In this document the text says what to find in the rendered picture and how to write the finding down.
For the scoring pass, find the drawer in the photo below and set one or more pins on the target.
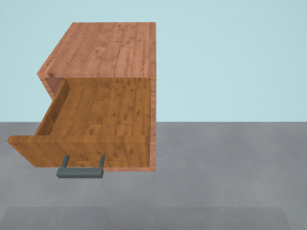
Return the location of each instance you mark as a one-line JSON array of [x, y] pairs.
[[90, 117]]

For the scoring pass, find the handle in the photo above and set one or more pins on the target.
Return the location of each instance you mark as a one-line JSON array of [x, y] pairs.
[[64, 172]]

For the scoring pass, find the cabinet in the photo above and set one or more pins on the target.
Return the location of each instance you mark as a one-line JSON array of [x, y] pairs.
[[106, 50]]

